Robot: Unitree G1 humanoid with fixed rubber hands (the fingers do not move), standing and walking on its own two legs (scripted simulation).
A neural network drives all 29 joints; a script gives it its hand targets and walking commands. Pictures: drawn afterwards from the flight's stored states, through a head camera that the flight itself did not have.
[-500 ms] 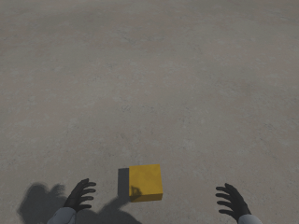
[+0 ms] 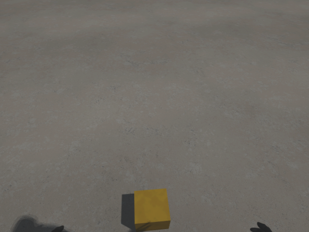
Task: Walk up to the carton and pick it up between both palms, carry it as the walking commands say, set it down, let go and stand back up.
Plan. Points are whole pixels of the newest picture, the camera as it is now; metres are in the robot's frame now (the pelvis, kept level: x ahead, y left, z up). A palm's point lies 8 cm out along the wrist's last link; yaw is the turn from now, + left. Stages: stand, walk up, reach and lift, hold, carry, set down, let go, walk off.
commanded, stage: stand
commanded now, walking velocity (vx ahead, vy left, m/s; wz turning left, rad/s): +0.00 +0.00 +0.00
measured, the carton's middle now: (151, 209) +0.40 +0.03 -0.69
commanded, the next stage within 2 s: none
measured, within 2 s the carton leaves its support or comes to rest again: neither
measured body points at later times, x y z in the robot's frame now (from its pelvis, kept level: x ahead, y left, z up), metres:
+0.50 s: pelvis -0.02 -0.01 +0.00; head -0.04 -0.01 +0.45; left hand +0.05 +0.29 -0.12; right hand +0.05 -0.30 -0.12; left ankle -0.01 +0.10 -0.74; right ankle -0.03 -0.13 -0.74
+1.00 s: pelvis -0.04 -0.01 +0.01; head -0.06 -0.01 +0.46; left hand +0.03 +0.29 -0.12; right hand +0.03 -0.31 -0.12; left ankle -0.01 +0.10 -0.74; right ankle -0.03 -0.13 -0.74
